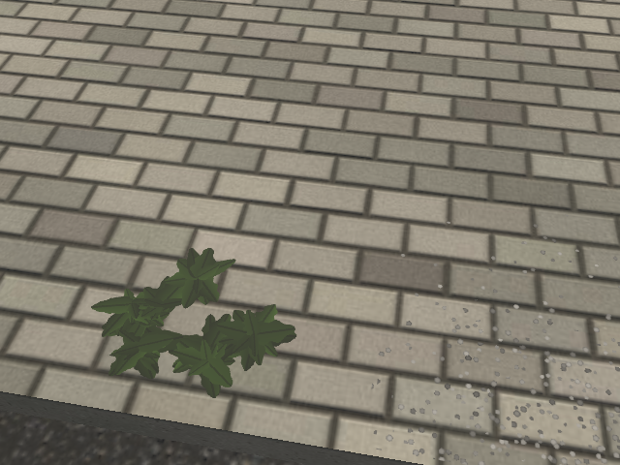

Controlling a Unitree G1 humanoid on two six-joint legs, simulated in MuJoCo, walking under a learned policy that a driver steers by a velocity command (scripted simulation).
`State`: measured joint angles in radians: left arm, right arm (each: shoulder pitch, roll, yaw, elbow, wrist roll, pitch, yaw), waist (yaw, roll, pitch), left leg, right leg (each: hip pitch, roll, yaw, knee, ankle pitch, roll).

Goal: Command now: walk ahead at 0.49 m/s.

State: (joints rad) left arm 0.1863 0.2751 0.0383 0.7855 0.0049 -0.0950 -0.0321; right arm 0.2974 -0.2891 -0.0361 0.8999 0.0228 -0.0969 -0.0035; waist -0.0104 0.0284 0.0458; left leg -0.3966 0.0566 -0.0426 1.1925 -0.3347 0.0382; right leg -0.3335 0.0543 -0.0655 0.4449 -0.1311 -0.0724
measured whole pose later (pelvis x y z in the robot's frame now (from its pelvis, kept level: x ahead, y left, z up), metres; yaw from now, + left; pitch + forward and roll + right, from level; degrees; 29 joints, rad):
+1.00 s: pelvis +0.51 -0.13 +0.05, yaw -26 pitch +4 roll -1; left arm 0.30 0.25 0.02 0.85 0.05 -0.06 -0.09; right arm 0.29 -0.25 -0.03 0.76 -0.06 -0.11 0.06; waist -0.03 0.02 -0.02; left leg -0.68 0.00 -0.25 1.77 -0.04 0.09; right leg -0.64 0.14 -0.11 0.99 -0.43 -0.16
